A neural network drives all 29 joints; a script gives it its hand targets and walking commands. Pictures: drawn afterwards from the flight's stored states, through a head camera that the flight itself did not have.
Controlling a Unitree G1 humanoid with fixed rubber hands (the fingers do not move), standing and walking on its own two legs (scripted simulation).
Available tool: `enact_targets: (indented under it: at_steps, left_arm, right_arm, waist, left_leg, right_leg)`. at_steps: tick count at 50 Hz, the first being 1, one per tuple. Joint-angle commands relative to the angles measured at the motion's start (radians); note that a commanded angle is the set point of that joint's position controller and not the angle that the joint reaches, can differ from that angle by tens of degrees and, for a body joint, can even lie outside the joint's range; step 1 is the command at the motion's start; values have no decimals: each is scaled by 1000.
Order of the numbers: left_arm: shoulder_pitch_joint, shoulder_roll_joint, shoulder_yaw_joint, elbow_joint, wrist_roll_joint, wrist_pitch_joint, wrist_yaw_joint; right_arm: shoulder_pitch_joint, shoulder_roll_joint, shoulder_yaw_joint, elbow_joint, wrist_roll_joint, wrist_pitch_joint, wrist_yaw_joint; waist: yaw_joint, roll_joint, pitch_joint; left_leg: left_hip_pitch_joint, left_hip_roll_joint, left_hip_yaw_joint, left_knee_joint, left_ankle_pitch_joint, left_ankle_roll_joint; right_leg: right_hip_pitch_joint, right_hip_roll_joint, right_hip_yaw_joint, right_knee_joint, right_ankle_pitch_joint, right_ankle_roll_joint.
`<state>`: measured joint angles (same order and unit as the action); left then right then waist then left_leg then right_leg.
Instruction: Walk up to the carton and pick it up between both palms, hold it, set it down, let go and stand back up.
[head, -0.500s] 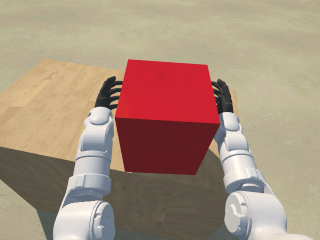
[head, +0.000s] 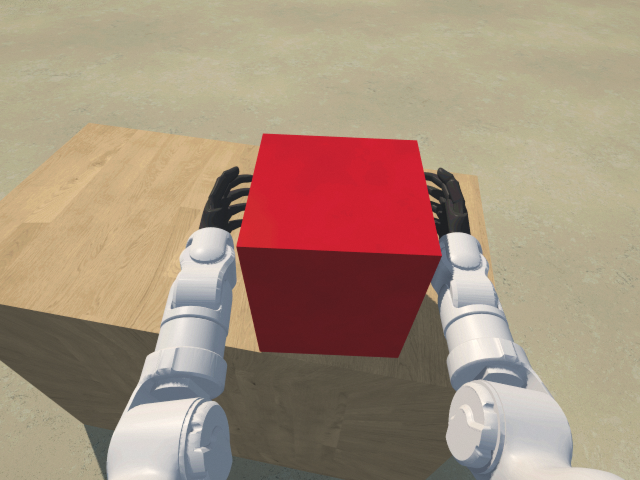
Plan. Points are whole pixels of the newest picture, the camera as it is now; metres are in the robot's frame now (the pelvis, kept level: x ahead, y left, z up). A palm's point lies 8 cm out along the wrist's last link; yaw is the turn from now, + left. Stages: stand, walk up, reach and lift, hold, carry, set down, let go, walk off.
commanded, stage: set down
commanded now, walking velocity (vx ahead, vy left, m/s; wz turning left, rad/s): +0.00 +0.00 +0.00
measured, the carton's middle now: (334, 251) +0.42 -0.07 +0.06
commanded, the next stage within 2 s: none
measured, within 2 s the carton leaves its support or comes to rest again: neither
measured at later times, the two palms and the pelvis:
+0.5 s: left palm (219, 231) +0.42 +0.08 +0.12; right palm (453, 234) +0.38 -0.22 +0.12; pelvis -0.01 +0.00 +0.00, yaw +0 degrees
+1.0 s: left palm (224, 232) +0.43 +0.08 +0.11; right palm (452, 238) +0.39 -0.22 +0.11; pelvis +0.00 -0.01 +0.00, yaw +0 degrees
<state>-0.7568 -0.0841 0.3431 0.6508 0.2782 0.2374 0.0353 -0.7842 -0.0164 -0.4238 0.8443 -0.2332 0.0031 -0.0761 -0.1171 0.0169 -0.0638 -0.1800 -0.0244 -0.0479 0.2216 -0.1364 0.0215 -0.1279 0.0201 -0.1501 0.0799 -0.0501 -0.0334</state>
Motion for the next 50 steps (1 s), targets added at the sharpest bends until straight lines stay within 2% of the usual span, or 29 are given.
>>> enact_targets:
  at_steps: [1, 2, 3, 5, 9, 10, 11, 13, 14, 15, 16, 25, 30, 34, 43, 50]
  left_arm:
    - [-657, -414, -247, -109, -19, -61, -88]
    - [-631, -404, -225, -79, -15, -54, -93]
    - [-613, -390, -206, -70, -5, -47, -99]
    - [-602, -383, -182, -47, -1, -42, -106]
    - [-674, -366, -184, -78, -9, -79, -96]
    - [-684, -377, -197, -99, -4, -94, -90]
    - [-694, -372, -202, -90, -11, -106, -91]
    - [-677, -382, -191, -55, -3, -119, -99]
    - [-652, -383, -186, -56, -2, -121, -103]
    - [-642, -382, -178, -42, 4, -120, -106]
    - [-577, -380, -186, -43, 33, -120, -108]
    - [-533, -334, -132, -4, 52, -116, -133]
    - [-520, -316, -107, 9, 65, -122, -137]
    - [-503, -312, -91, 16, 76, -130, -144]
    - [-438, -329, -84, 25, 100, -149, -156]
    - [-389, -321, -79, 21, 109, -141, -164]
  right_arm:
    - [-631, 407, 236, -109, -13, -60, 138]
    - [-622, 406, 236, -101, -17, -48, 137]
    - [-599, 416, 238, -93, -18, -39, 136]
    - [-613, 407, 232, -120, -24, -37, 136]
    - [-674, 419, 226, -177, -31, -68, 135]
    - [-653, 419, 217, -157, -37, -73, 137]
    - [-662, 423, 218, -159, -44, -79, 140]
    - [-633, 447, 219, -139, -57, -78, 134]
    - [-613, 429, 209, -128, -51, -77, 132]
    - [-612, 426, 212, -133, -54, -74, 133]
    - [-540, 432, 209, -96, -72, -75, 132]
    - [-513, 400, 171, -109, -92, -58, 143]
    - [-501, 404, 157, -128, -111, -56, 150]
    - [-478, 411, 144, -138, -127, -54, 151]
    - [-405, 437, 165, -145, -131, -69, 140]
    - [-340, 423, 169, -133, -120, -65, 139]
  waist:
    - [-4, -4, -613]
    - [-3, -22, -566]
    - [-2, -58, -537]
    - [8, -75, -534]
    - [16, -57, -645]
    - [5, -37, -643]
    - [6, -42, -679]
    - [-1, -48, -646]
    - [4, -28, -648]
    - [6, -32, -619]
    - [-12, -25, -543]
    - [13, -30, -434]
    - [20, -35, -422]
    - [21, -35, -424]
    - [23, -39, -417]
    - [24, -41, -344]
  left_leg:
    - [57, 18, -46, 7, 366, -37]
    - [56, 16, -40, 2, 316, -28]
    - [49, 16, -34, -3, 305, -22]
    - [21, 12, -39, -19, 265, -17]
    - [-6, 17, -39, -27, 260, -6]
    - [0, 15, -32, -32, 288, -11]
    - [21, 15, -34, -30, 291, -14]
    - [13, 10, -30, -28, 309, -8]
    - [18, 16, -33, -33, 305, -12]
    - [28, 16, -35, -28, 302, -14]
    - [72, 7, -25, -25, 336, -13]
    - [71, 15, -31, -47, 208, -24]
    - [51, 13, -24, -61, 170, -16]
    - [37, 10, -22, -66, 173, -9]
    - [-30, 6, -25, -83, 210, 12]
    - [-12, 11, -27, -91, 185, 5]
  right_leg:
    - [434, -1, 59, 162, 594, 33]
    - [427, -5, 58, 155, 554, 36]
    - [440, -1, 60, 155, 566, 40]
    - [466, -9, 58, 159, 552, 42]
    - [490, -14, 59, 180, 621, 53]
    - [485, -8, 55, 184, 632, 50]
    - [475, -8, 57, 185, 617, 49]
    - [498, -7, 59, 187, 664, 54]
    - [494, -10, 58, 179, 650, 46]
    - [483, -10, 58, 173, 633, 44]
    - [471, -6, 69, 182, 663, 53]
    - [362, -8, 40, 145, 454, 62]
    - [361, -12, 40, 144, 422, 70]
    - [377, -15, 44, 148, 445, 73]
    - [469, -25, 61, 175, 581, 81]
    - [424, -23, 55, 163, 528, 85]
